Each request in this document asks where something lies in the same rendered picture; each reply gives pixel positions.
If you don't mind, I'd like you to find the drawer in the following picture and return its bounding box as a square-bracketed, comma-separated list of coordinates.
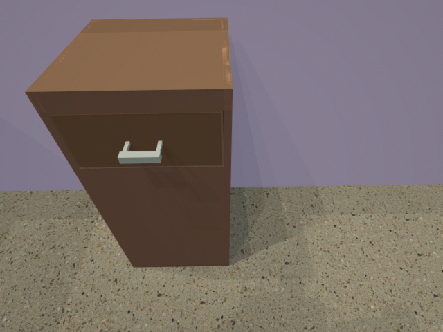
[50, 111, 222, 167]

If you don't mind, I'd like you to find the cabinet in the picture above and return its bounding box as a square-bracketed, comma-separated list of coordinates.
[25, 18, 233, 268]

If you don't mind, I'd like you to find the handle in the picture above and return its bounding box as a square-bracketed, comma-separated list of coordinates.
[118, 141, 163, 164]

